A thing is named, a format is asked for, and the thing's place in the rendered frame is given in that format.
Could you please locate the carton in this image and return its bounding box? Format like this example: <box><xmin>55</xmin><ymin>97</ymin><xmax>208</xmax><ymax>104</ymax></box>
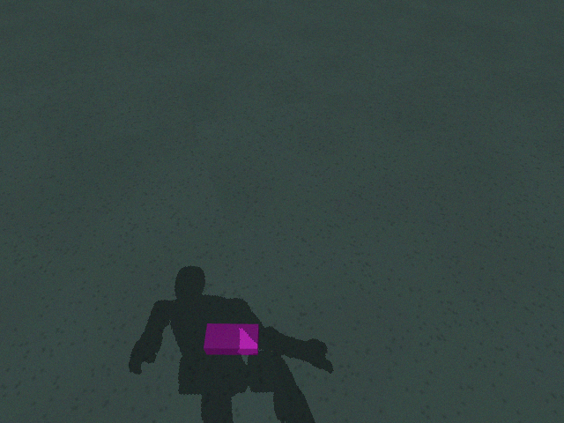
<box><xmin>204</xmin><ymin>323</ymin><xmax>259</xmax><ymax>355</ymax></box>

